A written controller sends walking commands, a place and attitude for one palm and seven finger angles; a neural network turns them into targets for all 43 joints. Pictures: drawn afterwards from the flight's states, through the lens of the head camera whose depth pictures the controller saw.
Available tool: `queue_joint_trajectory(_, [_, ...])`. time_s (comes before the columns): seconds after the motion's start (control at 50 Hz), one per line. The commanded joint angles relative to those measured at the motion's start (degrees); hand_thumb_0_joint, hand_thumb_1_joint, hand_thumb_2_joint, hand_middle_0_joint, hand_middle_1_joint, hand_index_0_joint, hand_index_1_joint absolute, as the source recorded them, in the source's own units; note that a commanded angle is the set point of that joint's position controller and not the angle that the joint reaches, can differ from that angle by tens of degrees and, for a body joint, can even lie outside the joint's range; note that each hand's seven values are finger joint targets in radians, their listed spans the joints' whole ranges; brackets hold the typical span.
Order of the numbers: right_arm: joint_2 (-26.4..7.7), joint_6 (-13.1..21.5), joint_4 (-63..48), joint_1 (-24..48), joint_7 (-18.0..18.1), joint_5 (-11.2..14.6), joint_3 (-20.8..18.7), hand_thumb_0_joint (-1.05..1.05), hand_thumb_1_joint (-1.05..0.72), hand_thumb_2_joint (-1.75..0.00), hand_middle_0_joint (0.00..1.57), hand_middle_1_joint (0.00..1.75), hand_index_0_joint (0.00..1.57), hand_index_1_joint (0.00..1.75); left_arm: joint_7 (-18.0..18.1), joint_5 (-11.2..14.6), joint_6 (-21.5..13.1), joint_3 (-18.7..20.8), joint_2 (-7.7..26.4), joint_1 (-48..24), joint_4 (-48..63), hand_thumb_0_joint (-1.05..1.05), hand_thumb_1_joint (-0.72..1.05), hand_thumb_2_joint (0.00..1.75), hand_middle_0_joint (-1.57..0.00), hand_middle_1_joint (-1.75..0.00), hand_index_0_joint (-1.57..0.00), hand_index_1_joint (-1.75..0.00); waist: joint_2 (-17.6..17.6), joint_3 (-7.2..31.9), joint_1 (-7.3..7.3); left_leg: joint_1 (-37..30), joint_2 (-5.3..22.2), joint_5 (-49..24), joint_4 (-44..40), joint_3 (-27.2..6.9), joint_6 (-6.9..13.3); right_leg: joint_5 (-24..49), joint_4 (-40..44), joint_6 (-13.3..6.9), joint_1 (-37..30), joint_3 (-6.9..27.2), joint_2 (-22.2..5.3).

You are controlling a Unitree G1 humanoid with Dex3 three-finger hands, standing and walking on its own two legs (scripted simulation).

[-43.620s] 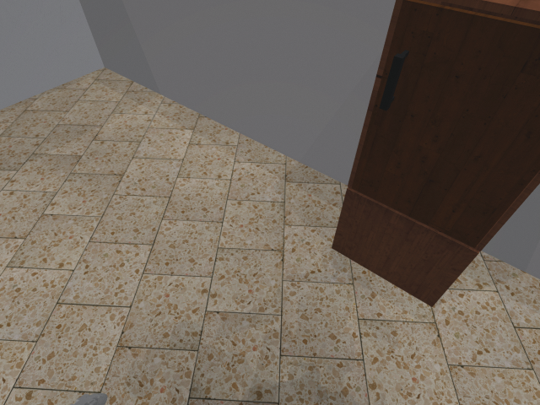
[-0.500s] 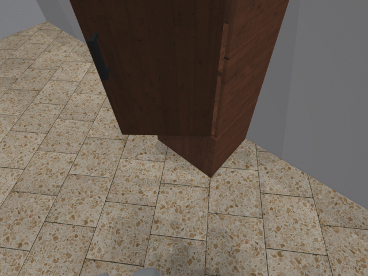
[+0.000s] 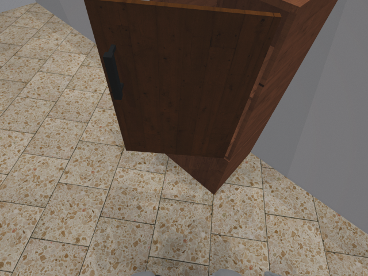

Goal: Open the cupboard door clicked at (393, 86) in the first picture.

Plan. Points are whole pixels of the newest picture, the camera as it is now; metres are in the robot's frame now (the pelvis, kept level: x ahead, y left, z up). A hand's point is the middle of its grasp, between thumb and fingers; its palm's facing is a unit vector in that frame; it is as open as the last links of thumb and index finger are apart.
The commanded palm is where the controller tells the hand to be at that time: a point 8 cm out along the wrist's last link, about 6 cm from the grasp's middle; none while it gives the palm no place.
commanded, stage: come to a stop and stand still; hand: left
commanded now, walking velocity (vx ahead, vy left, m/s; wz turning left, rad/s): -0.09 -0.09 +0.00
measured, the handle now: (115, 73) +0.56 +0.23 +0.08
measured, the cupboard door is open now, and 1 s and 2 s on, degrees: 39 39 39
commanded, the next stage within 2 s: look again from close up in 1.84 s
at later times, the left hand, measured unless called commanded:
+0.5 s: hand out of the picture +0.07 +0.11 -0.17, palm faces +0.02 -0.98 -0.21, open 7.2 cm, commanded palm none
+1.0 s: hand out of the picture -0.02 +0.07 -0.18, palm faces +0.06 -0.99 -0.13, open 7.4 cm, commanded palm none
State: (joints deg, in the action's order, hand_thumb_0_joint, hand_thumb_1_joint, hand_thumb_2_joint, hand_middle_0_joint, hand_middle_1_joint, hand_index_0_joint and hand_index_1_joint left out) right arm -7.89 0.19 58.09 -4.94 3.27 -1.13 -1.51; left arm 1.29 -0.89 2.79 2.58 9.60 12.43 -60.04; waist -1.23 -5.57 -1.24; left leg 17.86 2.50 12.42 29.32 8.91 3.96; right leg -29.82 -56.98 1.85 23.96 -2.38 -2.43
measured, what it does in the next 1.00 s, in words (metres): steps on the spot: right foot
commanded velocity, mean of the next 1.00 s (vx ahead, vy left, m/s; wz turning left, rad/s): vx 0.00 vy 0.00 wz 0.00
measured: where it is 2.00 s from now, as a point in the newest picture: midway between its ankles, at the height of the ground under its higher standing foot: outside the picture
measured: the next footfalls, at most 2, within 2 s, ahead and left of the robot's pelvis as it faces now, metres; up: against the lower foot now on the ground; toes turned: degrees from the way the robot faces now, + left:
right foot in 0.26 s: +0.04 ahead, -0.12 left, +0.00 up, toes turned -2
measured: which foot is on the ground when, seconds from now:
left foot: down 0.00-1.00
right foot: up 0.00-0.24, down 0.26-1.00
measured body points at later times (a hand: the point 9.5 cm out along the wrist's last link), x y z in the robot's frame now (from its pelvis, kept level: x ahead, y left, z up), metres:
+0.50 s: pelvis +0.00 -0.07 -0.01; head +0.02 -0.07 +0.44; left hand +0.07 +0.16 -0.16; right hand -0.01 -0.30 -0.17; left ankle +0.00 +0.06 -0.74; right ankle -0.04 -0.17 -0.74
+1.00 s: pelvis +0.01 -0.07 +0.00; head +0.03 -0.07 +0.45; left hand -0.02 +0.13 -0.16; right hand +0.01 -0.29 -0.16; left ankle +0.00 +0.06 -0.74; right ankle -0.04 -0.17 -0.74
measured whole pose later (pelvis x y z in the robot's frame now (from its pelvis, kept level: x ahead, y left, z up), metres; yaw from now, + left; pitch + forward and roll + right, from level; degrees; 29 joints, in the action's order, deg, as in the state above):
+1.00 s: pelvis +0.01 -0.07 +0.00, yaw +1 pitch -1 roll +0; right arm -7.2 -0.1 67.0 -14.9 2.5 -0.9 -0.4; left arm 1.8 -0.2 -0.6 -0.4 6.1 18.0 -66.5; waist -1.0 -2.5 -0.3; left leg 8.9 1.9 13.9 24.1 2.8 -1.1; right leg -17.1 -23.0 -0.9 4.7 -4.7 -0.6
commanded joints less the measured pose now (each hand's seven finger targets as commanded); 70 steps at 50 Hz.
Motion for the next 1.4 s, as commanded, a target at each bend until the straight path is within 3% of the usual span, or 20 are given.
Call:
queue_joint_trajectory(0.0, [-12.21, -0.64, -1.23, -6.86, 0.47, -0.37, -3.53, 0.0, -0.9, -0.9, 0.2, 0.3, 0.2, 0.3, 0.14, -0.29, 0.67, 2.07, 3.64, 4.25, 4.3, 0.0, 0.9, 0.9, -0.2, -0.3, -0.2, -0.3, 7.5, 10.19, 1.51, -8.59, 18.56, -33.21, -8.4, -13.3, 7.17, 3.08, -6.51, 0.26, 2.83, 3.48, -0.44])
queue_joint_trajectory(0.14, [-12.64, -0.9, -1.27, -8.03, -0.88, -0.76, -3.94, 0.0, -0.9, -0.9, 0.2, 0.3, 0.2, 0.3, -0.09, -0.29, -0.2, 1.02, 2.93, 0.36, 6.7, 0.0, 0.9, 0.9, -0.2, -0.3, -0.2, -0.3, 12.29, 10.29, 2.52, -7.89, 16.11, -20.94, -8.8, -13.65, 5.47, 3.63, 12.38, -0.55, -4.47, -0.54, 0.17])
queue_joint_trajectory(0.2, [-12.29, -1.19, -1.09, -8.66, -1.47, -0.12, -3.98, 0.0, -0.9, -0.9, 0.2, 0.3, 0.2, 0.3, 0.05, -0.24, -1.23, 0.97, 4.36, 3.76, 5.51, 0.0, 0.9, 0.9, -0.2, -0.3, -0.2, -0.3, 8.47, 10.91, 0.66, -4.1, 12.44, -15.21, -4.49, -11.67, 1.86, 16.64, 30.4, -1.01, -15.13, -2.29, 0.88])
queue_joint_trajectory(0.22, [-10.42, -1.16, -1.07, -9.47, -1.78, 0.28, -3.78, 0.0, -0.9, -0.9, 0.2, 0.3, 0.2, 0.3, 0.3, -0.45, -1.76, 1.2, 6.5, 4.06, 5.47, 0.0, 0.9, 0.9, -0.2, -0.3, -0.2, -0.3, 3.62, 10.39, 0.8, -0.99, 9.3, -8.79, -1.43, -10.09, -0.91, 20.83, 35.94, -1.94, -18.37, 1.61, -2.42])
queue_joint_trajectory(0.24, [-7.27, -1.29, -1.65, -9.93, -2.18, 0.66, -3.12, 0.0, -0.9, -0.9, 0.2, 0.3, 0.2, 0.3, 0.59, -0.78, -2.32, 1.35, 9.92, 2.8, 5.52, 0.0, 0.9, 0.9, -0.2, -0.3, -0.2, -0.3, -6.77, 8.98, 1.73, 4.02, 3.7, 3.66, 3.1, -4.94, -4.4, 25.07, 38.69, -5.29, -18.49, 11.17, -11.75])
queue_joint_trajectory(0.26, [-4.95, -1.81, -2.31, -8.58, -2.72, 0.58, -2.11, 0.0, -0.9, -0.9, 0.2, 0.3, 0.2, 0.3, 0.61, -0.6, -2.62, 0.91, 10.98, 0.92, 5.87, 0.0, 0.9, 0.9, -0.2, -0.3, -0.2, -0.3, -9.24, 6.05, 1.76, 2.48, 0.16, 14.04, 7.03, -4.83, -5.69, 26.47, 41.05, -8.71, -11.65, 12.02, -16.5])
queue_joint_trajectory(0.28, [-4.88, -2.52, -2.56, -6.65, -2.54, 0.17, -1.96, 0.0, -0.9, -0.9, 0.2, 0.3, 0.2, 0.3, 0.79, -0.62, -3.04, 0.74, 10.59, -0.07, 5.48, 0.0, 0.9, 0.9, -0.2, -0.3, -0.2, -0.3, -11.52, 5.15, 1.41, 3.14, -0.08, 16.04, 10.23, -5.95, -5.48, 33.99, 40.26, -10.06, -10.35, 11.5, -15.48])
queue_joint_trajectory(0.3, [-5.46, -2.69, -1.62, -7.12, -2.33, 0.06, -1.88, 0.0, -0.9, -0.9, 0.2, 0.3, 0.2, 0.3, 0.84, -0.46, -3.34, 0.31, 9.76, -1.02, 4.84, 0.0, 0.9, 0.9, -0.2, -0.3, -0.2, -0.3, -14.51, 4.98, 1.9, 3.09, -0.16, 15.71, 12.22, -6.97, -5.54, 40.85, 38.27, -10.32, -11.58, 10.13, -14.13])
queue_joint_trajectory(0.34, [-5.73, -2.64, 1.05, -9.98, -2.07, 0.33, -1.74, 0.0, -0.9, -0.9, 0.2, 0.3, 0.2, 0.3, 0.87, -0.03, -3.63, -0.26, 8.5, -2.37, 4.06, 0.0, 0.9, 0.9, -0.2, -0.3, -0.2, -0.3, -11.82, 6.13, 2.86, 1.43, -0.43, 12.23, 12.2, -6.67, -6.17, 47.58, 35.61, -10.0, -15.07, 6.17, -11.49])
queue_joint_trajectory(0.38, [-4.83, -2.2, 2.6, -11.1, -1.94, 0.47, -1.23, 0.0, -0.9, -0.9, 0.2, 0.3, 0.2, 0.3, 1.06, 0.26, -3.81, -0.4, 7.81, -1.74, 2.91, 0.0, 0.9, 0.9, -0.2, -0.3, -0.2, -0.3, -8.6, 5.59, 2.87, -1.08, -0.25, 8.44, 5.63, -6.31, -6.32, 48.26, 33.76, -9.0, -16.24, 5.02, -10.4])
queue_joint_trajectory(0.42, [-4.67, -1.53, 4.43, -12.71, -1.73, 0.36, -1.0, 0.0, -0.9, -0.9, 0.2, 0.3, 0.2, 0.3, 1.0, 0.72, -3.86, -0.51, 6.77, -0.87, 1.71, 0.0, 0.9, 0.9, -0.2, -0.3, -0.2, -0.3, -4.57, 5.05, 3.0, -7.02, 0.79, -4.47, -2.81, -7.38, -5.79, 41.05, 32.52, -6.54, -13.62, 4.49, -8.71])
queue_joint_trajectory(0.44, [-5.67, -0.98, 5.2, -12.83, -1.55, 0.23, -0.84, 0.0, -0.9, -0.9, 0.2, 0.3, 0.2, 0.3, 0.88, 1.07, -3.76, -0.81, 5.78, 0.22, 1.26, 0.0, 0.9, 0.9, -0.2, -0.3, -0.2, -0.3, -0.52, 4.99, 2.37, -9.97, 3.28, -13.0, -4.4, -9.41, -4.93, 35.55, 32.54, -4.76, -11.77, 3.94, -6.38])
queue_joint_trajectory(0.46, [-6.15, -0.72, 5.64, -13.12, -1.44, 0.25, -0.83, 0.0, -0.9, -0.9, 0.2, 0.3, 0.2, 0.3, 0.87, 0.91, -3.58, -0.92, 4.92, 0.87, 1.11, 0.0, 0.9, 0.9, -0.2, -0.3, -0.2, -0.3, 1.48, 4.82, 1.9, -9.71, 4.93, -14.49, -4.87, -10.29, -4.28, 29.31, 33.94, -3.78, -12.45, 3.38, -4.66])
queue_joint_trajectory(0.5, [-6.01, -0.57, 6.45, -11.67, -1.22, 0.19, -0.64, 0.0, -0.9, -0.9, 0.2, 0.3, 0.2, 0.3, 0.88, 0.97, -2.86, -0.87, 4.83, 1.36, -0.07, 0.0, 0.9, 0.9, -0.2, -0.3, -0.2, -0.3, 7.28, 2.41, 1.2, -6.51, 4.96, -12.11, -6.26, -11.37, -3.48, 23.5, 35.12, -3.18, -13.82, 3.16, -3.91])
queue_joint_trajectory(0.56, [-5.05, -0.68, 6.93, -12.3, -1.14, 0.29, -0.52, 0.0, -0.9, -0.9, 0.2, 0.3, 0.2, 0.3, 0.67, 0.87, -3.1, -1.01, 4.64, 2.49, -1.25, 0.0, 0.9, 0.9, -0.2, -0.3, -0.2, -0.3, 2.06, 1.56, 1.23, -6.63, 3.98, -6.69, -7.47, -10.24, -3.97, 20.86, 38.06, -3.58, -14.47, 3.74, -4.07])
queue_joint_trajectory(0.72, [-4.66, -0.41, 7.62, -13.68, -1.14, 0.28, -0.24, 0.0, -0.9, -0.9, 0.2, 0.3, 0.2, 0.3, 0.75, 0.79, -3.88, -1.48, 3.71, 4.97, -2.88, 0.0, 0.9, 0.9, -0.2, -0.3, -0.2, -0.3, -1.42, 2.07, 1.89, -9.24, 3.39, -7.24, -7.85, -9.48, -4.08, 22.71, 39.51, -3.78, -14.03, 4.07, -4.71])
queue_joint_trajectory(1.02, [-3.85, 0.23, 8.12, -14.2, -0.56, 0.39, 0.21, 0.0, -0.9, -0.9, 0.2, 0.3, 0.2, 0.3, 1.14, 0.63, -4.16, -1.94, 1.63, 9.33, -5.18, 0.0, 0.9, 0.9, -0.2, -0.3, -0.2, -0.3, 1.29, 0.85, 1.44, -10.02, 3.34, -10.37, -7.95, -9.41, -3.85, 28.02, 38.77, -3.56, -15.31, 3.29, -4.64])
queue_joint_trajectory(1.06, [-3.68, 0.25, 8.06, -14.44, -0.56, 0.48, 0.26, 0.0, -0.9, -0.9, 0.2, 0.3, 0.2, 0.3, 1.15, 0.51, -4.14, -1.93, 1.53, 9.31, -5.12, 0.0, 0.9, 0.9, -0.2, -0.3, -0.2, -0.3, -0.12, 0.48, 1.36, -9.7, 3.4, -10.09, -8.19, -9.47, -3.72, 27.44, 39.05, -3.43, -15.6, 2.77, -4.46])
queue_joint_trajectory(1.1, [-3.87, 0.39, 8.09, -14.74, -0.53, 0.35, 0.2, 0.0, -0.9, -0.9, 0.2, 0.3, 0.2, 0.3, 1.21, 0.57, -4.17, -1.91, 1.52, 9.34, -5.1, 0.0, 0.9, 0.9, -0.2, -0.3, -0.2, -0.3, 1.57, 1.06, 1.44, -9.84, 3.3, -11.57, -8.0, -9.53, -3.73, 28.54, 38.54, -3.53, -16.15, 2.83, -4.67])
queue_joint_trajectory(1.38, [-4.34, 0.71, 7.96, -15.49, -0.46, 0.39, 0.25, 0.0, -0.9, -0.9, 0.2, 0.3, 0.2, 0.3, 1.3, 0.56, -3.97, -1.71, 2.29, 8.63, -4.48, 0.0, 0.9, 0.9, -0.2, -0.3, -0.2, -0.3, 0.55, 0.89, 1.19, -9.81, 3.28, -15.77, -8.19, -10.0, -3.38, 30.49, 37.62, -3.27, -17.73, 1.89, -4.7])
